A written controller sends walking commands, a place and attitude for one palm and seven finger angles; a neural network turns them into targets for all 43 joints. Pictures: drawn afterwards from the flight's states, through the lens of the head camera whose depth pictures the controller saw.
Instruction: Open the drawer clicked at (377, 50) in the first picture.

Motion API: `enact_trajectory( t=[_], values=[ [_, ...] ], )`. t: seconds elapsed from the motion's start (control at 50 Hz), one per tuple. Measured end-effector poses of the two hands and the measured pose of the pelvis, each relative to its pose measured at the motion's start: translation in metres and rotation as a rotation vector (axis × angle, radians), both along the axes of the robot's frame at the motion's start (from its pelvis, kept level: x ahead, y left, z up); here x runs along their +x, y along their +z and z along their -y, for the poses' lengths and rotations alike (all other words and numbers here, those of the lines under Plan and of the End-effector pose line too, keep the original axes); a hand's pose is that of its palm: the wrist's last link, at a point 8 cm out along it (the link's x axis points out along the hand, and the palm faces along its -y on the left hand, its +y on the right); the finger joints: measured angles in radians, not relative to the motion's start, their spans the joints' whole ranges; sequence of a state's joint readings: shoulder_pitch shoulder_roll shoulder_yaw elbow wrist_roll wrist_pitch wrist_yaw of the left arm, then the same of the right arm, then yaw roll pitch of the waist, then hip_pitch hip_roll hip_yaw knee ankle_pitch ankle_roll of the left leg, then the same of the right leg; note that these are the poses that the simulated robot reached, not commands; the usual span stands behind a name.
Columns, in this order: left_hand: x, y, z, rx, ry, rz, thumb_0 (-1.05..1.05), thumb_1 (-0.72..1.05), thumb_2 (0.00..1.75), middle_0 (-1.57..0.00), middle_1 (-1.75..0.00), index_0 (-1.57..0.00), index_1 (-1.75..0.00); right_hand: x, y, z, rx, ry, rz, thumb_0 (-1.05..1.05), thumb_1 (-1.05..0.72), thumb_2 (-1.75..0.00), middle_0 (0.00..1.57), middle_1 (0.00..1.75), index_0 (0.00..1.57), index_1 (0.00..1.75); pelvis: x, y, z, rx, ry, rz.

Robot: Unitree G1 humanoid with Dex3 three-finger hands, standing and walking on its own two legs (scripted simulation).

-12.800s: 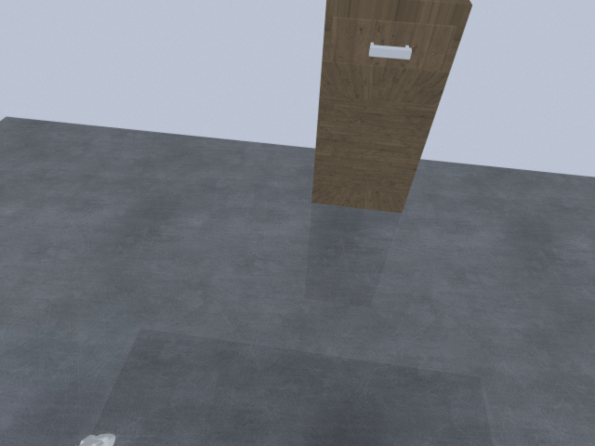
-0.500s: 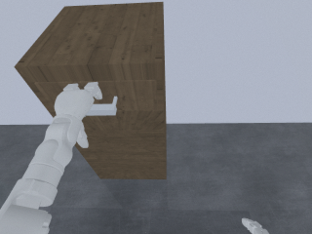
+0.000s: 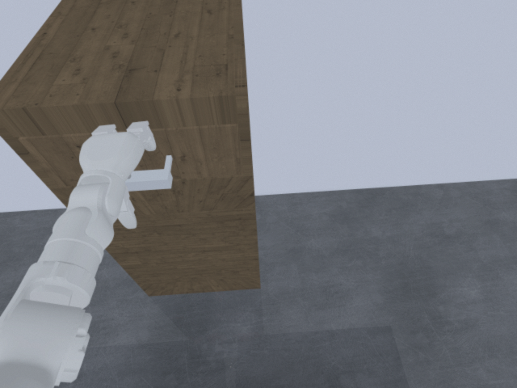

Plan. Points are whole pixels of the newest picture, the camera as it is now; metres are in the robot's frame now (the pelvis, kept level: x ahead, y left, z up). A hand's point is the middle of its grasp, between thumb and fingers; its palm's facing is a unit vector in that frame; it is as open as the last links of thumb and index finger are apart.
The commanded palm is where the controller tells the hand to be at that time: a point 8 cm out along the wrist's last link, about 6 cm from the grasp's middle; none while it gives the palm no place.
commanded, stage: move the hooked fingers above the handle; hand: left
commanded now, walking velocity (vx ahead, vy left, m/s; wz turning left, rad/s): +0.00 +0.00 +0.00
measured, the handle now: (137, 171) +0.50 +0.24 +0.02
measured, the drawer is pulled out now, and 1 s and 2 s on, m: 0.00 0.00 0.00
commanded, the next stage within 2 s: lower the fingers behind the handle in 0.54 s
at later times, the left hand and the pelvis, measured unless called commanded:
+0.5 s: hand (120, 175) +0.44 +0.24 +0.08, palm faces -0.03 -0.04 -1.00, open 13.8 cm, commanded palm +0.42 +0.24 +0.13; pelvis +0.00 +0.01 +0.00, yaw +0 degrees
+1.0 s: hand (131, 185) +0.44 +0.23 +0.05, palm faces -0.06 -0.06 -1.00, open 13.8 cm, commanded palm +0.42 +0.23 +0.11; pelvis +0.00 +0.00 +0.00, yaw +0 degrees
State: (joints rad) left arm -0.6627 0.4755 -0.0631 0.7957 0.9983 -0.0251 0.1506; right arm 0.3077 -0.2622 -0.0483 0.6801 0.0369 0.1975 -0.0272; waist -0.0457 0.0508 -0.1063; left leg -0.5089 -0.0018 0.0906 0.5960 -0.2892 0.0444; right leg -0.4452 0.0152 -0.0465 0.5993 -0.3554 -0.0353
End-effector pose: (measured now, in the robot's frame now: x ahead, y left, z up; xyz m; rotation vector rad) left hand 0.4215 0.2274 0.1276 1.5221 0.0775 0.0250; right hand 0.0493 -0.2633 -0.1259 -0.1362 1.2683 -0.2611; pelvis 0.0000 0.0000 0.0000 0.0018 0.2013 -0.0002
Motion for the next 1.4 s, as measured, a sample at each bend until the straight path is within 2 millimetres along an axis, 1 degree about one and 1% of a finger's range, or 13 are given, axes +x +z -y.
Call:
enact_trajectory(
  t=[0.08,0.16,0.26,0.36,0.44,0.52,0.6,0.7,0.8,0.9,1.0,1.12,1.4],
  values=[
    [-0.001,0.001,-0.005,-0.006,-0.003,0.004,0.00,-0.49,0.31,-0.31,-1.20,-0.32,-1.20,-0.009,0.001,0.001,-0.005,-0.016,-0.018,0.01,-0.90,-0.90,0.20,0.30,0.20,0.30,0.001,0.001,-0.002,-0.001,-0.006,0.000],
    [-0.007,0.000,-0.007,-0.007,-0.012,0.009,0.00,-0.49,0.31,-0.31,-1.20,-0.32,-1.20,-0.010,0.002,0.000,-0.003,-0.014,-0.019,0.01,-0.90,-0.90,0.20,0.30,0.20,0.30,0.000,0.001,-0.003,-0.003,-0.005,0.005],
    [-0.012,-0.003,-0.004,0.001,-0.023,0.009,0.00,-0.49,0.31,-0.31,-1.20,-0.32,-1.20,0.001,0.003,-0.002,-0.005,0.007,0.007,0.01,-0.90,-0.90,0.20,0.30,0.20,0.30,-0.002,0.001,-0.005,-0.004,0.006,0.011],
    [-0.009,0.003,-0.002,0.000,-0.021,0.035,0.00,-0.49,0.31,-0.32,-1.20,-0.32,-1.20,0.015,0.004,-0.006,-0.004,0.026,0.053,0.01,-0.90,-0.90,0.20,0.30,0.20,0.30,-0.004,0.000,-0.006,-0.005,0.008,0.010],
    [-0.005,0.006,-0.006,0.005,0.012,0.027,0.00,-0.49,0.31,-0.32,-1.20,-0.32,-1.20,0.023,0.006,-0.009,0.000,0.034,0.081,0.01,-0.90,-0.90,0.20,0.30,0.20,0.30,-0.005,0.000,-0.006,-0.004,0.006,0.009],
    [-0.003,0.005,-0.009,0.008,0.022,-0.002,0.00,-0.49,0.31,-0.31,-1.20,-0.32,-1.20,0.026,0.007,-0.011,0.000,0.038,0.092,0.01,-0.90,-0.90,0.20,0.30,0.20,0.30,-0.004,0.000,-0.006,-0.005,0.006,0.009],
    [-0.004,0.000,-0.007,0.000,-0.003,-0.025,0.00,-0.49,0.31,-0.31,-1.20,-0.32,-1.20,0.024,0.007,-0.010,-0.006,0.040,0.079,0.01,-0.90,-0.90,0.20,0.30,0.20,0.30,-0.003,0.000,-0.006,-0.005,0.008,0.008],
    [-0.004,-0.004,-0.003,-0.004,-0.037,-0.003,0.00,-0.49,0.31,-0.31,-1.20,-0.32,-1.20,0.018,0.005,-0.007,-0.014,0.038,0.049,0.01,-0.90,-0.90,0.20,0.30,0.20,0.30,-0.002,-0.001,-0.006,-0.006,0.011,0.000],
    [0.000,-0.009,-0.005,-0.003,-0.011,0.007,0.00,-0.49,0.31,-0.31,-1.20,-0.32,-1.20,0.010,0.002,-0.006,-0.011,0.026,0.019,0.01,-0.90,-0.90,0.20,0.30,0.20,0.30,0.000,-0.002,-0.006,-0.007,0.007,-0.013],
    [0.002,-0.021,-0.009,0.003,0.014,-0.031,0.00,-0.49,0.31,-0.31,-1.20,-0.32,-1.20,0.004,0.001,-0.004,-0.015,0.009,-0.001,0.01,-0.90,-0.90,0.20,0.30,0.20,0.30,0.001,-0.003,-0.005,-0.008,0.004,-0.022],
    [0.002,-0.025,-0.005,-0.009,-0.022,-0.029,0.00,-0.49,0.31,-0.31,-1.20,-0.32,-1.20,-0.001,0.001,-0.002,-0.022,-0.001,-0.016,0.01,-0.90,-0.90,0.20,0.30,0.20,0.30,0.003,-0.003,-0.005,-0.008,0.003,-0.032],
    [0.001,-0.032,0.000,-0.006,-0.024,-0.002,0.00,-0.49,0.31,-0.31,-1.20,-0.32,-1.20,-0.001,-0.003,-0.001,-0.016,0.001,-0.024,0.01,-0.90,-0.90,0.20,0.30,0.20,0.30,0.003,-0.006,-0.005,-0.009,0.002,-0.043],
    [-0.003,-0.049,0.002,0.003,0.003,-0.026,0.00,-0.49,0.31,-0.31,-1.20,-0.32,-1.20,0.003,-0.005,-0.001,-0.016,0.002,0.002,0.01,-0.90,-0.90,0.20,0.30,0.20,0.30,0.001,-0.009,-0.002,-0.010,0.003,-0.055]
  ],
)
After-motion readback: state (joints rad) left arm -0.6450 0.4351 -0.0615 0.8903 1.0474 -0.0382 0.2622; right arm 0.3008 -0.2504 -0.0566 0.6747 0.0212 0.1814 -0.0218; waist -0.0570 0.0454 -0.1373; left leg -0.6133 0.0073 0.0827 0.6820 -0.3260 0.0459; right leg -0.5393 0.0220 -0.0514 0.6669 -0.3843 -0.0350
